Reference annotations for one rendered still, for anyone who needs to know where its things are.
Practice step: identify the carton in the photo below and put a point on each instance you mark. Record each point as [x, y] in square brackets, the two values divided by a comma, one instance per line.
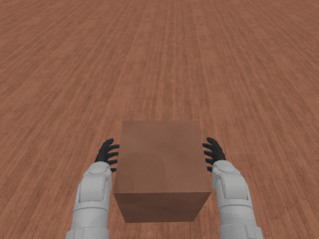
[161, 173]

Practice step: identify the robot left hand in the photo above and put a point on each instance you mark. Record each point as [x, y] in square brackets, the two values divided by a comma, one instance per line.
[103, 154]

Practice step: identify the robot right forearm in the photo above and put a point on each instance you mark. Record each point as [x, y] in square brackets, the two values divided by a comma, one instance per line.
[237, 219]

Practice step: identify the robot right hand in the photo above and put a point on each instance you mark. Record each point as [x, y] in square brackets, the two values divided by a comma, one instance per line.
[216, 152]

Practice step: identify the robot left forearm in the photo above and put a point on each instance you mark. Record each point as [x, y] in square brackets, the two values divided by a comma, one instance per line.
[92, 204]

